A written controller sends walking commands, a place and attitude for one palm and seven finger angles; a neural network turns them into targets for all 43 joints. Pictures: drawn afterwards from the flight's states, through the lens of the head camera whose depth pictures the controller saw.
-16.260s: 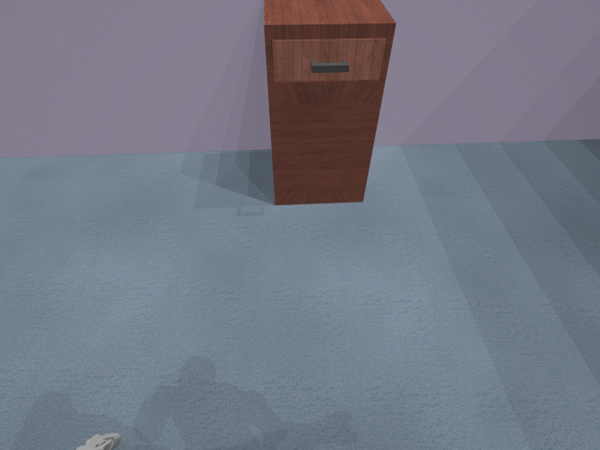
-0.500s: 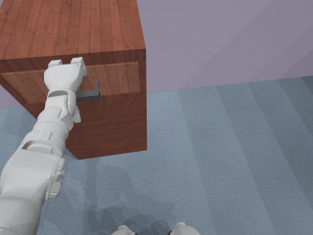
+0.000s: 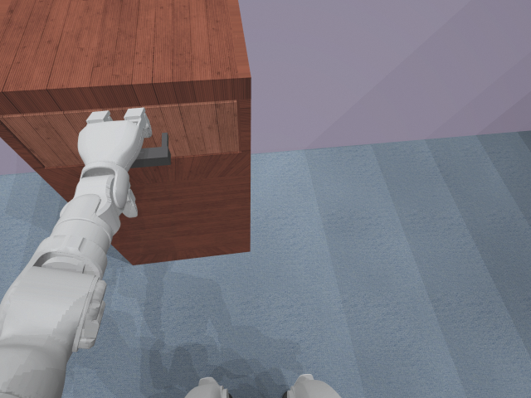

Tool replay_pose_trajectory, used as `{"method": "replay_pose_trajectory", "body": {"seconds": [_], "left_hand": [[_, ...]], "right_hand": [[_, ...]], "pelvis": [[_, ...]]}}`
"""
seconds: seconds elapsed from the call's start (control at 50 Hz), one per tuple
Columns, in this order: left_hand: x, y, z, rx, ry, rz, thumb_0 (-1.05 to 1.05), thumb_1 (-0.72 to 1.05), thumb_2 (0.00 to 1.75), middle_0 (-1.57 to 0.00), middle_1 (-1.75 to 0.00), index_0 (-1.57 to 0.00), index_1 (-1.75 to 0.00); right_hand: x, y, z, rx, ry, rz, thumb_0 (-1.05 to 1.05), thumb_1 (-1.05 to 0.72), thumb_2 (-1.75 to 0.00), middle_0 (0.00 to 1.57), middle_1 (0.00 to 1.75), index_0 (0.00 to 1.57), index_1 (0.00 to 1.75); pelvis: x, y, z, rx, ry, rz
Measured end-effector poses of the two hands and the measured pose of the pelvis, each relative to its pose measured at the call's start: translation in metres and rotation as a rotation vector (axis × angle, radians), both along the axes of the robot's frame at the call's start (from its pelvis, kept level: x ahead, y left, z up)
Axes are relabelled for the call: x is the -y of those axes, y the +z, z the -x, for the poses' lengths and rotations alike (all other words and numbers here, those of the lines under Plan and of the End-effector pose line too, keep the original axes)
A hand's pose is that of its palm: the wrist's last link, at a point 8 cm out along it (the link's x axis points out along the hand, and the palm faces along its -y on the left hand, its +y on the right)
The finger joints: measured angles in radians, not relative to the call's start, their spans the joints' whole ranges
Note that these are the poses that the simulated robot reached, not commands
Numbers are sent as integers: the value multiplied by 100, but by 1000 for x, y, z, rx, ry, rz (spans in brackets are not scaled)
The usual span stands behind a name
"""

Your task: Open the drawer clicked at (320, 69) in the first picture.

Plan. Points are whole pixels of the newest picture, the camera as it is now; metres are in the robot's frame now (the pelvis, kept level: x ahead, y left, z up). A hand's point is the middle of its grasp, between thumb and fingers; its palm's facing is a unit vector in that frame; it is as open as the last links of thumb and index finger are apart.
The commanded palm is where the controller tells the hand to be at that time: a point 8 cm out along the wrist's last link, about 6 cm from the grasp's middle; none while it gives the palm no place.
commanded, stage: lower the fingers behind the handle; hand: left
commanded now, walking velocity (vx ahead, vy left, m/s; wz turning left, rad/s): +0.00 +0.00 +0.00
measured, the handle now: (134, 149) +0.55 +0.20 -0.03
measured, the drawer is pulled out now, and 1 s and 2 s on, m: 0.00 0.00 0.00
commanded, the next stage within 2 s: close the thumb around the handle in 1.26 s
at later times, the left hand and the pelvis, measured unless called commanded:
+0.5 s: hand (132, 170) +0.50 +0.20 -0.03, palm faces -0.05 -0.05 -1.00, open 13.8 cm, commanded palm +0.49 +0.19 +0.02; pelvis +0.00 +0.00 -0.02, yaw -1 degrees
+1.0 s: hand (137, 177) +0.50 +0.20 -0.05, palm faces -0.05 -0.03 -1.00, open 13.7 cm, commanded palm +0.49 +0.19 +0.00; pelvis -0.02 +0.01 -0.04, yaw -1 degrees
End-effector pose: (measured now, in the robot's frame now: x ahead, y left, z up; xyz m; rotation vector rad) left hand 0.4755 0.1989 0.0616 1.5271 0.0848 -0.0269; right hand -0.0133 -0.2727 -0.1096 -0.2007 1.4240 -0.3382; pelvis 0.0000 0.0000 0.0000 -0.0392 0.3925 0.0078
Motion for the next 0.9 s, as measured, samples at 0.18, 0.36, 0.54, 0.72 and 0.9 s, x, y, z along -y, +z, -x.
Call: {"method": "replay_pose_trajectory", "body": {"seconds": [0.18, 0.36, 0.54, 0.72, 0.9], "left_hand": [[-3, -12, -5, -3, 32, -16, 0, -48, 30, -32, -120, -32, -120], [-5, -27, -8, -27, 7, -13, 0, -48, 30, -32, -120, -32, -120], [-2, -37, -9, 18, 12, -4, 0, -48, 30, -33, -121, -32, -120], [1, -50, -3, -17, 8, -13, 0, -48, 30, -32, -120, -32, -120], [2, -57, -10, 23, 19, -24, 0, -48, 30, -31, -120, -32, -120]], "right_hand": [[-6, -9, 0, 5, -4, -14, 0, -91, -89, 20, 30, 20, 30], [-12, -14, 13, -35, -10, -14, 0, -91, -89, 20, 30, 20, 30], [-15, -20, 24, -68, -19, -20, 0, -91, -89, 20, 30, 20, 30], [-17, -24, 24, -51, -14, -16, 0, -91, -89, 20, 30, 20, 30], [-14, -33, 27, -48, -3, -6, 0, -91, -89, 20, 30, 20, 30]], "pelvis": [[-1, -7, 2, -24, -8, 1], [-3, -14, 3, -50, -4, 7], [-6, -22, 5, -69, -11, 13], [-7, -26, 10, -75, -6, 17], [-6, -37, 16, -102, -8, 20]]}}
